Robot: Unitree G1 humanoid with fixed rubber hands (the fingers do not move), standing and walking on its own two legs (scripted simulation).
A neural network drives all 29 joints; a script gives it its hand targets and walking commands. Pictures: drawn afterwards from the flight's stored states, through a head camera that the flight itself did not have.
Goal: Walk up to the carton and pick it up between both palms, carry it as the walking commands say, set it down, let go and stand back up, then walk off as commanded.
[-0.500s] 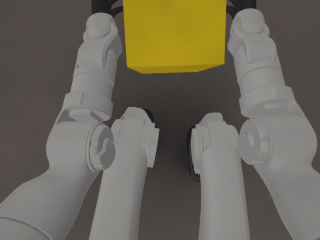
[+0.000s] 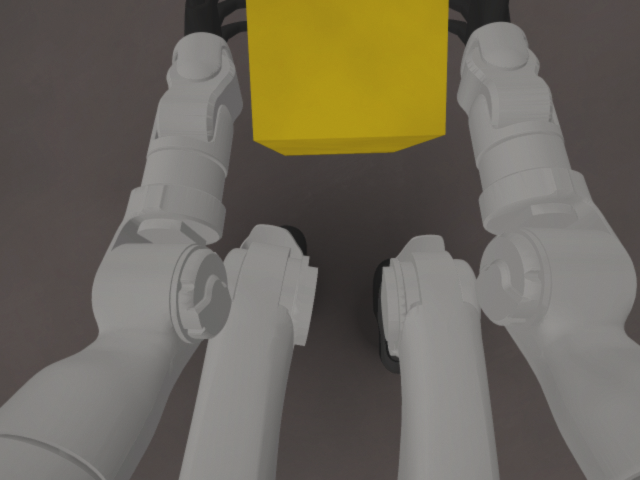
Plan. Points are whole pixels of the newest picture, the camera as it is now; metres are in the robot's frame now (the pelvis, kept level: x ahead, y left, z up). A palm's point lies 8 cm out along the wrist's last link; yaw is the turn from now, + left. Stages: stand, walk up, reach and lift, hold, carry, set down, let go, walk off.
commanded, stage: set down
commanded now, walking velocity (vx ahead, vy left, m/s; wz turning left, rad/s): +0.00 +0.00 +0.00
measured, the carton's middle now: (340, 46) +0.53 +0.04 -0.26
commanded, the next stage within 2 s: none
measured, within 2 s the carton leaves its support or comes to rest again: neither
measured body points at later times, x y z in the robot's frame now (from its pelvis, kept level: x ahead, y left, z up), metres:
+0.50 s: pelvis +0.00 +0.00 +0.00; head +0.35 +0.02 +0.28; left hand +0.52 +0.17 -0.17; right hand +0.55 -0.10 -0.17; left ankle +0.14 +0.10 -0.37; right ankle +0.10 -0.11 -0.37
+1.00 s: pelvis +0.00 +0.00 +0.00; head +0.36 +0.01 +0.27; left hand +0.51 +0.17 -0.18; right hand +0.54 -0.10 -0.18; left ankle +0.14 +0.10 -0.37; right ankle +0.10 -0.11 -0.37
